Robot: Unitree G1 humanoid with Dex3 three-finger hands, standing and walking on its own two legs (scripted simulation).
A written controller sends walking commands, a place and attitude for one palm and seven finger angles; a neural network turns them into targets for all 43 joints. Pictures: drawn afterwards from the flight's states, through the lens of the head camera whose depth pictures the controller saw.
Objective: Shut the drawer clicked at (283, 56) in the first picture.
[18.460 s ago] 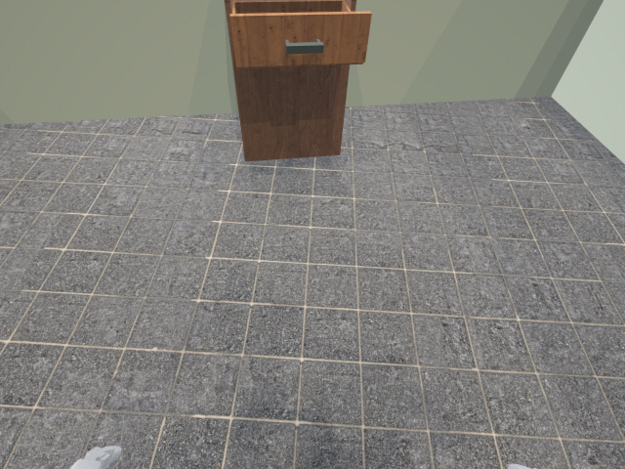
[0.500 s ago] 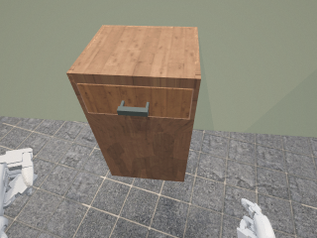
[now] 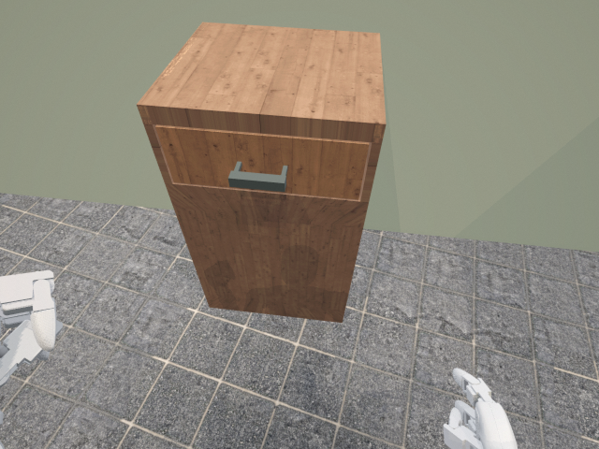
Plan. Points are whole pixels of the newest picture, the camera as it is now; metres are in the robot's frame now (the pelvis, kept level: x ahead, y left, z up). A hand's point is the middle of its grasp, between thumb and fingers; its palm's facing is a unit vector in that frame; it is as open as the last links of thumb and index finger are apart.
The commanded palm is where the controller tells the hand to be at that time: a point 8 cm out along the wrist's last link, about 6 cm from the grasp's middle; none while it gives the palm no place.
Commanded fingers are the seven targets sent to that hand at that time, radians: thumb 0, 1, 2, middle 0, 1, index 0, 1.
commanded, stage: step back with the hand held close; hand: left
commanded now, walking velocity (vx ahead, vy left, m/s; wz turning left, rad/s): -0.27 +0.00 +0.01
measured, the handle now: (259, 174) +0.66 +0.13 -0.05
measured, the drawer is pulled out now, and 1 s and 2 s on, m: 0.00 0.00 0.00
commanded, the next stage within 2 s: stop stepping back and stand still in 0.96 s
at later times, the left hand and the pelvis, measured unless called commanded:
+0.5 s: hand (40, 358) +0.16 +0.23 +0.17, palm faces +0.38 -0.74 -0.55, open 3.2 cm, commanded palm +0.08 +0.27 +0.18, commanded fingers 0.00 0.90 0.90 -1.40 -1.60 -1.40 -1.60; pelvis -0.04 -0.01 -0.01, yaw +3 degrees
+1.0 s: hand out of the picture +0.05 +0.25 +0.17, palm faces +0.52 -0.71 -0.48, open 3.2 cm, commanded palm -0.02 +0.28 +0.18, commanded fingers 0.00 0.90 0.90 -1.40 -1.60 -1.40 -1.60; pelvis -0.10 -0.02 -0.01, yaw +9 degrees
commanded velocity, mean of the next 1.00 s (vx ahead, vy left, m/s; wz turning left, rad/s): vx -0.39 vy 0.00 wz -0.07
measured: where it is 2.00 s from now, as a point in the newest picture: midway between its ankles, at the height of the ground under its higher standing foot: outside the picture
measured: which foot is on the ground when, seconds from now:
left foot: down 0.00-1.00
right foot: down 0.00-0.78, up 0.80-0.90, down 0.92-1.00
